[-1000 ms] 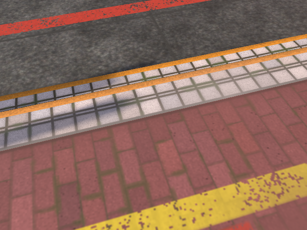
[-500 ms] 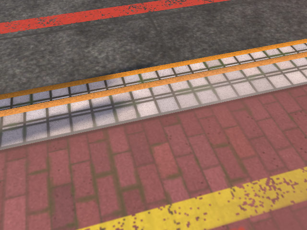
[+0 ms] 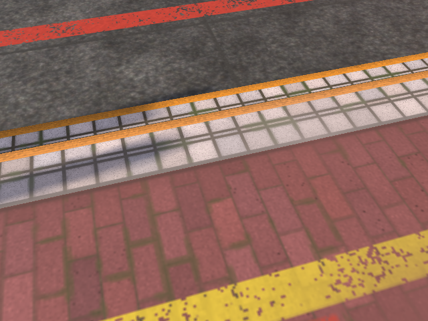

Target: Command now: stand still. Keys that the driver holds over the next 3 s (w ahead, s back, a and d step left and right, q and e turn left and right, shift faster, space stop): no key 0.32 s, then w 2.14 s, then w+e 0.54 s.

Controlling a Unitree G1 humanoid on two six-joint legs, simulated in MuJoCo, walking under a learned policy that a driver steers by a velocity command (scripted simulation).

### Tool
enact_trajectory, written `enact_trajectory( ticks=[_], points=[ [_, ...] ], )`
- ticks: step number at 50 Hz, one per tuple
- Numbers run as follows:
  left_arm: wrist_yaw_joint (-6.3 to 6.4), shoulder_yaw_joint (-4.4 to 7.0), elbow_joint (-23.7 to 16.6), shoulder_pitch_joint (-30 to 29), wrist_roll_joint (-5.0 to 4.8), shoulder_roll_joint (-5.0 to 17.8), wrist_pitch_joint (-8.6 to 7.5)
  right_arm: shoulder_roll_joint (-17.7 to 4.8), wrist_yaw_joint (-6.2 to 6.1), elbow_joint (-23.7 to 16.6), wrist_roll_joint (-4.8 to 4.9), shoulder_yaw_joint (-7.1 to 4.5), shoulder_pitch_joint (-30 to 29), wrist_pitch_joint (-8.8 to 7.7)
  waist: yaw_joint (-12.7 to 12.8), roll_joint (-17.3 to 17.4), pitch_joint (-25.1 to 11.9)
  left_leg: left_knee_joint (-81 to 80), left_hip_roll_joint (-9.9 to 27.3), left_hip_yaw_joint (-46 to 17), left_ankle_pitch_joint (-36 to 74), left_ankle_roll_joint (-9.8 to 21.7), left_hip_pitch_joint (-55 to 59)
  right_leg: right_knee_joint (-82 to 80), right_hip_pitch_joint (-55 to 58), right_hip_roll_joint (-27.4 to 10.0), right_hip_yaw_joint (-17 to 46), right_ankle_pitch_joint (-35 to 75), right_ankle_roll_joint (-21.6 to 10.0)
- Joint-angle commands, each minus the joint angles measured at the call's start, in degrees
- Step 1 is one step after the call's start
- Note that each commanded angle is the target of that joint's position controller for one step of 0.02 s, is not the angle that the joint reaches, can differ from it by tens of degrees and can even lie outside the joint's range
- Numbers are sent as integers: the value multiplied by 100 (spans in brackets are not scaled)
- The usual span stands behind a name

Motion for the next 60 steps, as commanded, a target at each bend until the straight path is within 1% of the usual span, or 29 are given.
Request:
enact_trajectory(
  ticks=[1, 16, 17, 19, 21, 23, 24, 26, 28, 29, 30, 31, 32, 33, 34, 36, 37, 42, 45, 48, 50, 52, 53, 54, 55, 56, 57, 58, 60],
  points=[
    [16, 78, -98, 360, -3, 528, -36, -576, -22, -150, 1, -80, 54, -41, -6, -12, -14, -460, 211, -172, 575, 204, 302, -586, -482, -123, 90, 453, -98],
    [16, 61, -103, 628, -14, 428, -46, -500, -48, -66, 9, -46, 282, -38, -11, -26, 29, -433, 200, -135, 672, 168, 295, -612, -509, -117, 94, 515, -128],
    [17, 47, -37, 758, -15, 360, -40, -422, -49, -3, 4, -25, 392, -34, -7, -43, -105, -446, 133, -65, 79, 169, 353, -670, -458, -76, 55, -63, -148],
    [49, 126, -79, 762, -77, 579, -15, -513, -61, 0, 57, -68, 436, -38, 18, -207, 185, -168, -107, 151, -1785, 244, -105, -735, -664, -99, 223, -1797, -377],
    [57, 190, -147, 944, -139, 767, -79, -469, -27, -158, 74, -66, 211, -171, 157, -450, 579, 251, -84, 206, -2211, 311, -829, -1142, -712, -617, 998, -2889, -774],
    [29, 332, -143, 1109, -182, 1119, -194, -249, 66, -318, 117, -25, -17, -379, 231, -1054, 738, 1367, 5, 518, -1116, 260, -1393, -1852, -356, -1671, 2398, -3128, -1320],
    [14, 348, -205, 1040, -162, 1105, -230, -303, 109, -371, 130, -39, -104, -454, 219, -949, 832, 1676, 198, 408, -1064, 321, -1527, -1984, -431, -1906, 2669, -2896, -1447],
    [-46, 335, -355, 750, -173, 1019, -289, -280, 169, -402, 184, -44, 21, -559, 23, -881, 862, 1243, 340, 399, -1388, 458, -1305, -1836, -489, -1786, 2305, -2233, -1282],
    [-91, 326, -492, 420, -246, 978, -256, -322, 183, -108, 198, -120, 720, -612, -334, -740, 623, -59, 18, 758, -617, 434, 374, -1293, -1110, -1115, 1293, -1492, -876],
    [-100, 319, -562, 340, -239, 963, -266, -445, 179, 103, 165, -199, 1256, -596, -501, -551, 394, -154, -20, 634, -257, 379, 1172, -749, -1454, -827, 924, -841, -745],
    [-126, 247, -696, 101, -195, 741, -324, -794, 163, 261, 139, -320, 2089, -599, -831, 377, 84, -777, 806, -698, -635, 646, 2015, 977, -2087, -315, 233, 18, -458],
    [-120, 144, -908, 184, -184, 296, -448, -1513, 203, 322, 152, -468, 2856, -620, -936, 1898, -370, -1719, 2123, -3214, -1142, 1514, 2860, 2820, -3270, 320, -273, -872, -181],
    [-129, 194, -978, 19, -287, 508, -530, -1073, 225, 281, 47, -309, 2554, -704, -713, 1230, -141, -1925, 2497, -3991, -1639, 1789, 2542, 4021, -3834, 83, 345, -1367, -274],
    [-183, 212, -1034, -103, -360, 605, -590, -753, 232, 89, 39, -207, 2005, -766, -479, 708, 262, -1869, 2352, -3370, -1575, 1606, 2281, 4465, -4215, -241, 529, -867, -439],
    [-215, 219, -1000, -121, -330, 612, -623, -627, 264, -61, 29, -146, 1629, -789, -338, 439, 314, -1910, 2054, -2637, -1238, 1387, 2086, 4424, -4212, -465, 464, -301, -525],
    [-241, 331, -1022, -251, -197, 796, -636, -462, 298, -169, 15, -48, 1427, -734, -189, 323, 364, -2021, 1618, -1536, 100, 1045, 1775, 3806, -3909, -711, 303, 412, -497],
    [-276, 336, -1023, -249, -189, 731, -605, -405, 279, -145, 0, -19, 1568, -686, -175, 419, 299, -2044, 1464, -1165, 617, 972, 1698, 3587, -3718, -730, 188, 559, -435],
    [-336, 177, -1528, -1444, -147, 355, -512, -770, 94, -240, -31, -41, 1775, -577, -332, 335, 508, -2307, 1213, -341, 1491, 1008, 1035, 1700, -3315, -557, -222, 1482, -102],
    [-403, 135, -1751, -2006, -191, 432, -509, -922, 62, -223, 32, -91, 2042, -586, -446, 465, 591, -2470, 1273, -180, 1338, 1011, 912, 824, -2730, -340, -391, 1926, -117],
    [-484, 157, -1926, -2220, -215, 601, -530, -926, 57, -185, 106, -137, 2090, -566, -309, 469, 635, -2240, 1532, -97, 1864, 908, 1546, 339, -2666, -304, -257, 1869, -346],
    [-507, 266, -1882, -1816, -199, 841, -555, -1052, 59, -241, 69, -193, 1945, -514, 23, 611, 202, -1553, 1607, 27, 3595, 764, 1961, 277, -1979, -78, -359, 1576, -540],
    [-452, 508, -1428, -204, -225, 1259, -518, -1035, 71, -336, -6, -187, 1773, -418, 846, 703, -829, 415, 1276, 330, 4931, 516, 1574, 336, 150, 190, -504, 1413, -830],
    [-385, 620, -1221, 807, -159, 1688, -477, -816, 92, -499, -100, -93, 1822, -419, 1105, 37, -1630, 2306, 933, 491, 3079, 359, 160, 443, 1985, -955, 862, 1077, -1181],
    [-442, 630, -1086, 1083, -54, 1933, -468, 146, 176, -490, -18, 141, 2656, -561, 535, -1658, -2613, 4333, -241, 115, -1551, 66, -1766, -635, 3523, -2308, 3997, -535, -2137],
    [-451, 489, -1110, 866, -89, 1400, -483, -467, 218, -479, 148, 7, 2207, -736, 707, -1189, -2233, 5062, -11, -568, -1812, 214, -2377, -1274, 3190, -2141, 4493, -994, -1916],
    [-434, 418, -1188, 299, -116, 1166, -514, -808, 229, -726, 282, -91, 1541, -829, 579, -921, -1237, 5173, 285, -362, -1365, 309, -2800, -1321, 2314, -1998, 3506, -580, -1639],
    [-443, 364, -1309, -228, -94, 1035, -551, -867, 178, -823, 255, -102, 1177, -867, 386, -256, -830, 4900, 611, -250, -767, 341, -2525, -1457, 1321, -1818, 2721, 236, -1504],
    [-474, 332, -1339, -520, -20, 910, -586, -844, 127, -844, 167, -159, 1042, -834, 177, -64, -577, 4564, 819, -189, -434, 336, -2201, -1583, 541, -1608, 2138, 858, -1413],
    [-514, 267, -1250, -622, 30, 692, -619, -599, 104, -813, 127, -176, 1316, -662, -151, -310, -478, 4156, 1030, -225, -227, 345, -1664, -1900, -139, -1327, 1509, 1108, -1387]
  ],
)
Next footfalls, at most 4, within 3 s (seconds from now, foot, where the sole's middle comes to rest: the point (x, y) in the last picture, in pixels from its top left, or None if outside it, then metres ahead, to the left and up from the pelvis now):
1.04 right None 0.46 -0.11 -0.77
1.60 left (188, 242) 0.78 0.12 -0.77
2.16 right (249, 169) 1.11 -0.11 -0.77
2.68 left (202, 130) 1.33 0.08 -0.77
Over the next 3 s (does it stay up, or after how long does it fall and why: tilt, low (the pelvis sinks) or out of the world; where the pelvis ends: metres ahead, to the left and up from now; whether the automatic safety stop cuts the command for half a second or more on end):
stays up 1.33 -0.01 0.01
